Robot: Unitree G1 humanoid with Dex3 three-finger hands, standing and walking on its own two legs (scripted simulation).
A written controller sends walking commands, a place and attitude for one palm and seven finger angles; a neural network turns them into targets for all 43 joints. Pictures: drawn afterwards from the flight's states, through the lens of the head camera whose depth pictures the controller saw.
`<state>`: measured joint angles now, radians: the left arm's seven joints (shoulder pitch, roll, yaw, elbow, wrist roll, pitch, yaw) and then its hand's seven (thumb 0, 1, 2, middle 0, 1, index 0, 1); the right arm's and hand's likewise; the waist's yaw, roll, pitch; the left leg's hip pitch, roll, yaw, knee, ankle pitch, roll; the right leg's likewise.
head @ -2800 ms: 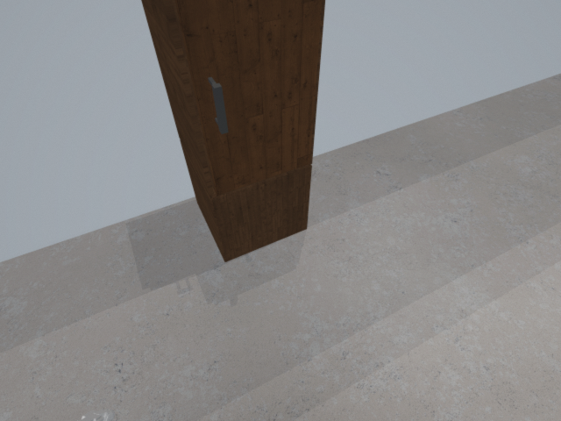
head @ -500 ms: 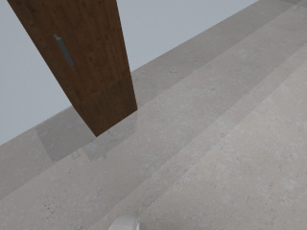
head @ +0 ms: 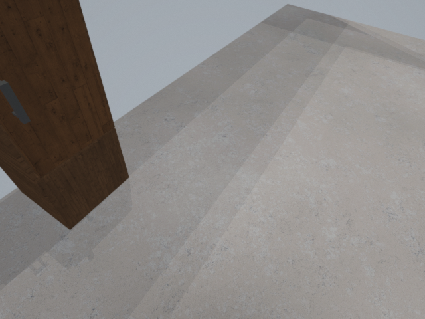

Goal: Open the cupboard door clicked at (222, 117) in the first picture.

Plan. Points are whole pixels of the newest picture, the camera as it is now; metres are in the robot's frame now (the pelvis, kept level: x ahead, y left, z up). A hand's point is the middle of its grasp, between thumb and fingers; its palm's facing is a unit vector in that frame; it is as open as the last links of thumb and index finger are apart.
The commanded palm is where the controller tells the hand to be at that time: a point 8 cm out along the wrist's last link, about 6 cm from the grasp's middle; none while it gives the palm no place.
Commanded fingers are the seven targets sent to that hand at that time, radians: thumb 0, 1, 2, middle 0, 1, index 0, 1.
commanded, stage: walk to a spot facing it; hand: left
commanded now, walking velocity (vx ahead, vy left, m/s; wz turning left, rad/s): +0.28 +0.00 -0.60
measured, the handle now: (10, 100) +0.64 +0.64 -0.01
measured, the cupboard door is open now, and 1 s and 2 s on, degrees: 0 0 0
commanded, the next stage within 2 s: turn to face it in 1.16 s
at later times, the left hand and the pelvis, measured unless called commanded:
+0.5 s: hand (210, 248) +0.33 +0.02 -0.18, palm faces -0.40 -0.90 -0.16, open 7.4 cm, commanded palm none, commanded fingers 0.00 0.90 0.90 -0.20 -0.30 -0.20 -0.30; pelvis +0.11 -0.09 -0.03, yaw -19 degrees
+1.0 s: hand (194, 234) +0.37 +0.07 -0.19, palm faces -0.38 -0.92 -0.13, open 7.4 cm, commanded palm none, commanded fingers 0.00 0.90 0.90 -0.20 -0.30 -0.20 -0.30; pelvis +0.32 -0.11 -0.01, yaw -28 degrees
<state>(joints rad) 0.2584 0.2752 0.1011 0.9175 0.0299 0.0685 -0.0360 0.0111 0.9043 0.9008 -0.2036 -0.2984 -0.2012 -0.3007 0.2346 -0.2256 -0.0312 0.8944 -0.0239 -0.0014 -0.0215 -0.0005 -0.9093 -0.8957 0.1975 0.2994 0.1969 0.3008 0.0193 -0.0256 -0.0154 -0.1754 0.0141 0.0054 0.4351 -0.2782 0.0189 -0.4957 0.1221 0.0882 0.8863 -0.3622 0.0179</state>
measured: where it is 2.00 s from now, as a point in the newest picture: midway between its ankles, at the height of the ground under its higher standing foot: (257, 273)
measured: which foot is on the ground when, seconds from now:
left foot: down 0.00-0.42, up 0.44-0.84, down 0.86-1.00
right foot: up 0.00-0.40, down 0.42-0.88, up 0.90-1.00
